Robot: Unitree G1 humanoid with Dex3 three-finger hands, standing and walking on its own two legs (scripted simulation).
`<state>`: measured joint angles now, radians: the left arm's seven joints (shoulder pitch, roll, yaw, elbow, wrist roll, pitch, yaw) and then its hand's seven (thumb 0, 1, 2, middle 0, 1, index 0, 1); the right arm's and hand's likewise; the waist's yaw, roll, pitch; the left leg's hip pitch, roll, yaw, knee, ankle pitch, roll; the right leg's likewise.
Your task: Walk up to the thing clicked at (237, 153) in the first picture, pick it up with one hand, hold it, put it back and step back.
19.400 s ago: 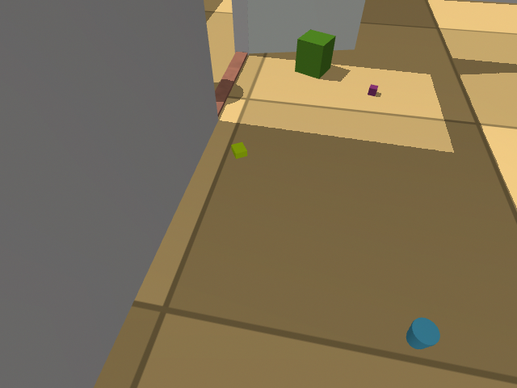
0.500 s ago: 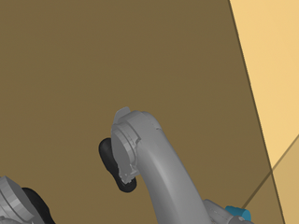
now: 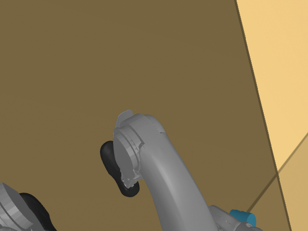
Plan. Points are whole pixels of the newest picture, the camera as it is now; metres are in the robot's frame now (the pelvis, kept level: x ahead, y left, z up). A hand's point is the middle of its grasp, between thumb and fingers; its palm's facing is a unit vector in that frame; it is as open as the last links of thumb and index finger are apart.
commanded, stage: close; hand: left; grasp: from above
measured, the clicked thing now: out of the picture +0.46 +0.34 -0.31
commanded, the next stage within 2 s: settle in 0.80 s
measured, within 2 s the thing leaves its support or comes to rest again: leaves its support in 1.18 s
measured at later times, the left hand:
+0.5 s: hand out of the picture +0.45 +0.34 -0.28, palm faces -0.32 -0.32 -0.89, open 10.9 cm
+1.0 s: hand out of the picture +0.45 +0.34 -0.28, palm faces -0.32 -0.31 -0.89, open 10.9 cm
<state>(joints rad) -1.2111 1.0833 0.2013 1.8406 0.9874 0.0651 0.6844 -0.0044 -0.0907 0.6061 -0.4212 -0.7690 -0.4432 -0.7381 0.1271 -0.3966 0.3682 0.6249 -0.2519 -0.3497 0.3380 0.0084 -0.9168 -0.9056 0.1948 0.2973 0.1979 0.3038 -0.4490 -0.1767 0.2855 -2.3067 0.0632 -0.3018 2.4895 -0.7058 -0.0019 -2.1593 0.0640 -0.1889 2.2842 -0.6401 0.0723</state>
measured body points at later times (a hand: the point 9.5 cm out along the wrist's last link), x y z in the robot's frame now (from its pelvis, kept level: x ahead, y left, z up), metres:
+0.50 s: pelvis +0.00 +0.00 +0.00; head +0.31 +0.13 +0.30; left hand +0.47 +0.35 -0.23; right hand +0.02 -0.24 -0.03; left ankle +0.07 +0.13 -0.29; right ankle +0.13 -0.12 -0.29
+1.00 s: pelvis +0.00 +0.00 +0.00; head +0.31 +0.13 +0.30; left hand +0.46 +0.36 -0.22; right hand +0.02 -0.24 -0.03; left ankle +0.07 +0.13 -0.29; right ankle +0.13 -0.12 -0.29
